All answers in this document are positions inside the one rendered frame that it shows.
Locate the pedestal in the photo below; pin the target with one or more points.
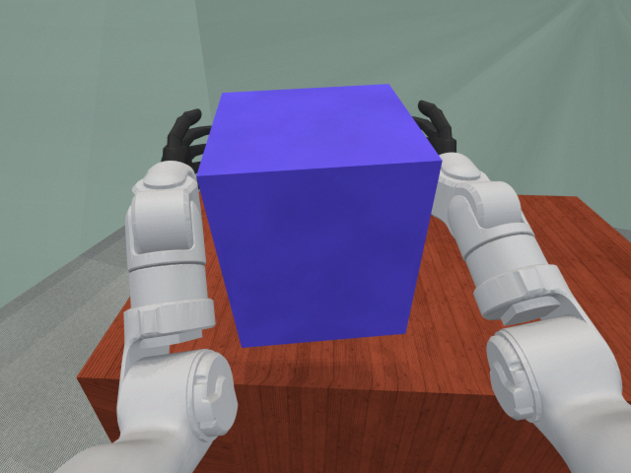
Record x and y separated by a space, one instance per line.
419 402

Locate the carton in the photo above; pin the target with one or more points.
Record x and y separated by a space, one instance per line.
319 202

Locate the robot right hand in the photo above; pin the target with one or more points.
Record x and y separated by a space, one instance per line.
439 131

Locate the robot left hand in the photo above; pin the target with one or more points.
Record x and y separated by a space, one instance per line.
180 137

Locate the left robot forearm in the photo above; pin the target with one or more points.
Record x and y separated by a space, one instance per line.
165 258

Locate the left robot upper arm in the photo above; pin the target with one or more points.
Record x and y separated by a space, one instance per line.
171 407

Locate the right robot forearm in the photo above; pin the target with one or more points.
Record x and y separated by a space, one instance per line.
513 280

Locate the right robot upper arm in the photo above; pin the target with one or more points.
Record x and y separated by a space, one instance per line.
557 374

